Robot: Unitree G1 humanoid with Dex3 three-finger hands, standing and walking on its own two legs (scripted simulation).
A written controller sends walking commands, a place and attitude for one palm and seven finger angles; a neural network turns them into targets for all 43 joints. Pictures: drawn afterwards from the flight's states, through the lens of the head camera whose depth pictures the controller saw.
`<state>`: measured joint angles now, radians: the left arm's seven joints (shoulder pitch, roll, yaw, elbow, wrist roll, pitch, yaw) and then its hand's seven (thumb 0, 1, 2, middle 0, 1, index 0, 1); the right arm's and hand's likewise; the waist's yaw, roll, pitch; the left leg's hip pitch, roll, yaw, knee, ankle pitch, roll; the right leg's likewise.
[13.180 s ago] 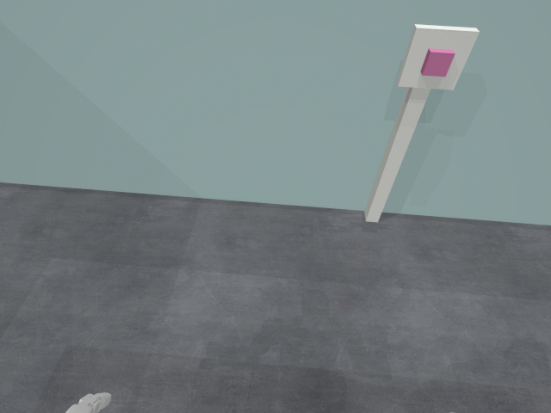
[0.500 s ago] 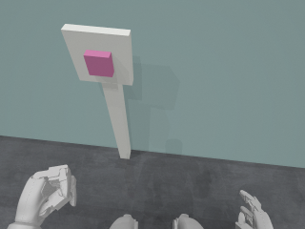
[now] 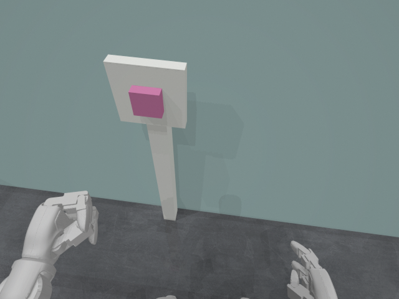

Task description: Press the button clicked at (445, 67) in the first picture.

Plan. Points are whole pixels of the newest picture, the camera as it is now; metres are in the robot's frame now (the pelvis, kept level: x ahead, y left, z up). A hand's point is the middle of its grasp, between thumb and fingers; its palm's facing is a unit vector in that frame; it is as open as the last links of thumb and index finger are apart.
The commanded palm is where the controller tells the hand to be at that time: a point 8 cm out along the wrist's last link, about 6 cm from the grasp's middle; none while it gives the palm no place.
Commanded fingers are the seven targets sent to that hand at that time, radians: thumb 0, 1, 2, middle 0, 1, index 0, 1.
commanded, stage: raise the hand and make a fist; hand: left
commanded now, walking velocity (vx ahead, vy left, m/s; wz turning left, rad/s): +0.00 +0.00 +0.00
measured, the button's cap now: (147, 101) +0.53 +0.17 +0.09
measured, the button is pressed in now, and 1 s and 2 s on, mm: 0 0 0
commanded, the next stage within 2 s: aim a knuckle at the button in 0.46 s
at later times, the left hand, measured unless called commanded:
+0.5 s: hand (101, 225) +0.23 +0.19 +0.07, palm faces -0.04 -1.00 -0.06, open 3.1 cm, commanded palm +0.20 +0.25 +0.09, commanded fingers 0.00 0.90 0.90 -1.30 -1.50 -1.30 -1.50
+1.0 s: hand (124, 182) +0.31 +0.17 +0.07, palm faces -0.04 -1.00 -0.04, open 3.1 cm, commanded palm +0.29 +0.22 +0.07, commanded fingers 0.00 0.90 0.90 -1.30 -1.50 -1.30 -1.50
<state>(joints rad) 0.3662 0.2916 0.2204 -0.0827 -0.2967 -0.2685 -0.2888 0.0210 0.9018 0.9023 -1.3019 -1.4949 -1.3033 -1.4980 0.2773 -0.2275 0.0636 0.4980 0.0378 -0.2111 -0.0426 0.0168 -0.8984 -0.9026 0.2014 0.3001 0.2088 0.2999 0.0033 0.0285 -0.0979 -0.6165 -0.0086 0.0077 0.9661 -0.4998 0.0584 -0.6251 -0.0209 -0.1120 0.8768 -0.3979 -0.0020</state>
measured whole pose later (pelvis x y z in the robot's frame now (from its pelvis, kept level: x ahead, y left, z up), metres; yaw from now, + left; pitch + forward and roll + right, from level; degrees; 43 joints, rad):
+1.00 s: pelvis +0.00 -0.03 +0.01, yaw -1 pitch +9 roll -1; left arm -0.03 0.32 0.25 0.30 -0.28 -0.25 -0.30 0.02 0.90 0.90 -1.30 -1.49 -1.30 -1.50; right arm 0.28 -0.26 0.05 0.56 0.04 -0.17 -0.06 0.02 -0.90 -0.90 0.20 0.30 0.21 0.30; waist -0.04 0.02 -0.07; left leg -0.60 0.00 0.02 0.90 -0.46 0.02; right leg -0.64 -0.01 -0.10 0.86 -0.38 -0.04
